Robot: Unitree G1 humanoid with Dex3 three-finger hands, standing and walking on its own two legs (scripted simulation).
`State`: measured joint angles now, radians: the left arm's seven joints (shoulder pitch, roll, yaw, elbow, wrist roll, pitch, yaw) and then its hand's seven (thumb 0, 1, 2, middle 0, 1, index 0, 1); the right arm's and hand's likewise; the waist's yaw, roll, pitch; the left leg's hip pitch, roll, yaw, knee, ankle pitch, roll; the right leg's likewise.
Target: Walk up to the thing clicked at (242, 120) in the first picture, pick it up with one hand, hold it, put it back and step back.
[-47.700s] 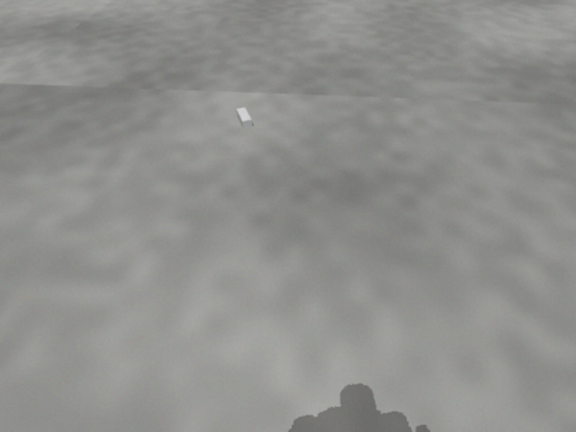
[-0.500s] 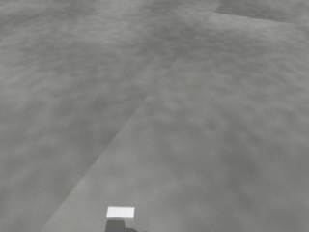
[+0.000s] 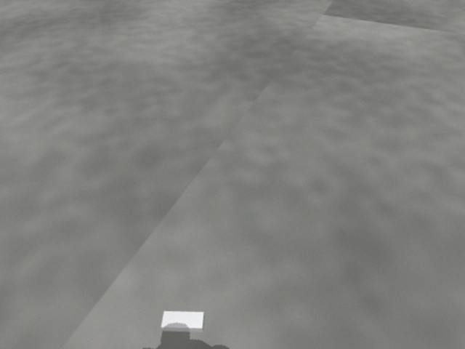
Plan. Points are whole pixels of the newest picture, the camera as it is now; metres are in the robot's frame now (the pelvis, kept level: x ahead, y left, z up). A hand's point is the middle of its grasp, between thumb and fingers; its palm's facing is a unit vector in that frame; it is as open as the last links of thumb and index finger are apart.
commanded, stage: stand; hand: left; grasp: from above
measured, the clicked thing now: (183, 321) +0.41 +0.21 -0.76
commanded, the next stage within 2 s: step back in 0.78 s
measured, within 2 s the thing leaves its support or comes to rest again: neither
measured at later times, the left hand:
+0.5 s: hand out of the picture +0.07 +0.24 -0.16, palm faces +0.01 -0.94 -0.34, open 7.4 cm
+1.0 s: hand out of the picture +0.08 +0.28 -0.17, palm faces +0.01 -0.92 -0.38, open 7.4 cm
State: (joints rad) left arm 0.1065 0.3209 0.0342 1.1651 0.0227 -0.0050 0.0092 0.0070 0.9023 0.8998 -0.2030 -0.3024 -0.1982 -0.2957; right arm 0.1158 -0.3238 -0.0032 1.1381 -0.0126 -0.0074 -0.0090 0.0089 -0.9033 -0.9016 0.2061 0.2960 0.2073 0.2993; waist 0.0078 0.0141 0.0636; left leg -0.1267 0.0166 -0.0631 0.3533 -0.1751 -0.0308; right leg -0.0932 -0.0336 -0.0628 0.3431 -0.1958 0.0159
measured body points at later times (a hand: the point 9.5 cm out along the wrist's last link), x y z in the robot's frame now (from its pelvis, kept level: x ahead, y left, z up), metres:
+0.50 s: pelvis +0.01 +0.00 +0.00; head +0.01 -0.01 +0.45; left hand +0.07 +0.29 -0.13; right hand +0.08 -0.30 -0.14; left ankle +0.01 +0.14 -0.75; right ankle +0.00 -0.13 -0.75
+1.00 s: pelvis -0.03 +0.02 -0.01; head +0.03 +0.02 +0.43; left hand +0.08 +0.33 -0.14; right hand +0.07 -0.30 -0.14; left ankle -0.03 +0.14 -0.72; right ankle +0.00 -0.13 -0.75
